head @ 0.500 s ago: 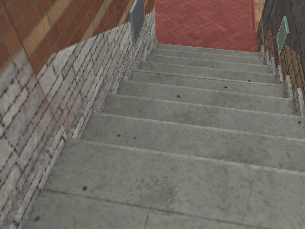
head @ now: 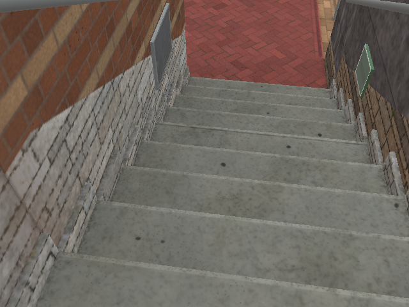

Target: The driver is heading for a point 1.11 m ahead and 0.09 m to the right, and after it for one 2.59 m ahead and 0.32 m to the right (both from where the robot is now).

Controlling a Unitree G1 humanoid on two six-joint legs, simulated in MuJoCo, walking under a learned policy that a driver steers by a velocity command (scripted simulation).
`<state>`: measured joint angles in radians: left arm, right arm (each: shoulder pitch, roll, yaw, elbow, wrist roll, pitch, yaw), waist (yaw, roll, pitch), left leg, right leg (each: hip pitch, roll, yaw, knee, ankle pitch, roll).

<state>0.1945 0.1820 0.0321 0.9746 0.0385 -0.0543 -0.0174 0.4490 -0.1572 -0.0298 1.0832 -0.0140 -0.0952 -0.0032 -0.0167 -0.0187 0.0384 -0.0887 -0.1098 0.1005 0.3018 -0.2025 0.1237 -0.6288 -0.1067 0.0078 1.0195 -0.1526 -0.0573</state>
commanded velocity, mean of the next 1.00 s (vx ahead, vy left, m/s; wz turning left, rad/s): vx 0.50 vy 0.00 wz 0.00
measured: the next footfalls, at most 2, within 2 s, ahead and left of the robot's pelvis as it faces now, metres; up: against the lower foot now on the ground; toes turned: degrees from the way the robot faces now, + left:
right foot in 0.28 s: +0.33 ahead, -0.12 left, +0.00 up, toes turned -4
left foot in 0.82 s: +0.54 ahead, +0.05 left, +0.00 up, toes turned +5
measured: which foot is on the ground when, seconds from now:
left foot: down 0.00-0.30, up 0.32-0.80, down 0.82-1.00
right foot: up 0.00-0.26, down 0.28-0.84, up 0.86-1.00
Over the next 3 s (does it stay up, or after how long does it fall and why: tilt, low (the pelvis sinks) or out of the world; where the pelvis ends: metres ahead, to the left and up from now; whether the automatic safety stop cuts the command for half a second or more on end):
stays up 1.53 -0.03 -0.49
